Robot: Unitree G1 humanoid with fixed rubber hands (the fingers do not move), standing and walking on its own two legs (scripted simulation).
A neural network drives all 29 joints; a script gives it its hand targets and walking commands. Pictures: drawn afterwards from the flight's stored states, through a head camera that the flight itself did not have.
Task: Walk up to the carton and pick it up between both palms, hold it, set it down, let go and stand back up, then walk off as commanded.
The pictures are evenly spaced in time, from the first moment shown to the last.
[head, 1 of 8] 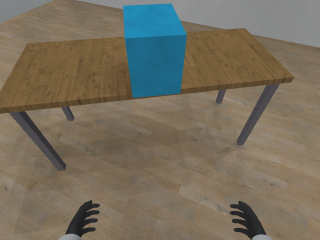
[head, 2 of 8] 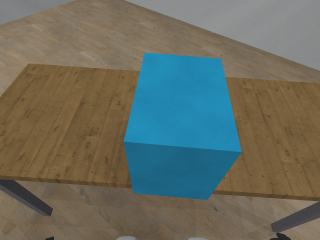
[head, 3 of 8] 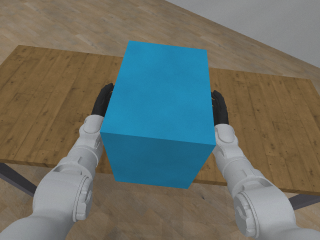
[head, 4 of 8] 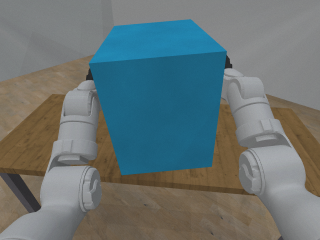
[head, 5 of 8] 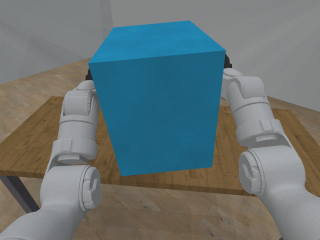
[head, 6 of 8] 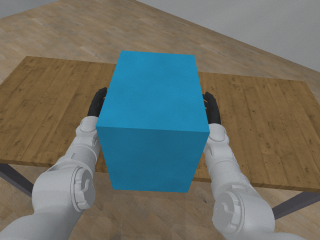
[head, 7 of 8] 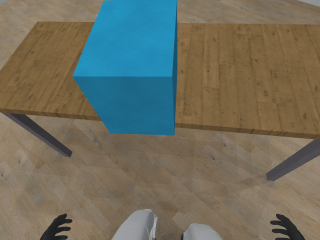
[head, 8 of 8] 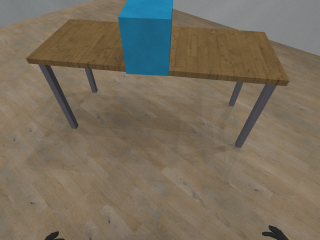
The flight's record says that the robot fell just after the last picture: no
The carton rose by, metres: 0.23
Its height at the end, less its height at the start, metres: +0.00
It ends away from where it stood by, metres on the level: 0.03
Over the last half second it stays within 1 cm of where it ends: yes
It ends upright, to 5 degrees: yes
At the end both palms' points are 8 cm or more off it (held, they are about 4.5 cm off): yes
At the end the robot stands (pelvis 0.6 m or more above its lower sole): yes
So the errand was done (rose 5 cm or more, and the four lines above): yes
